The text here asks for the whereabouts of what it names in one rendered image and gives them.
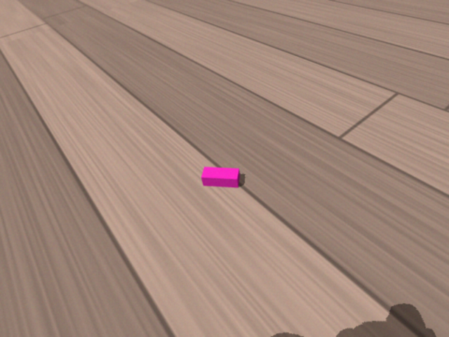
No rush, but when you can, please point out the carton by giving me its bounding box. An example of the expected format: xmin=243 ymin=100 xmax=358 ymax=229
xmin=201 ymin=167 xmax=240 ymax=187

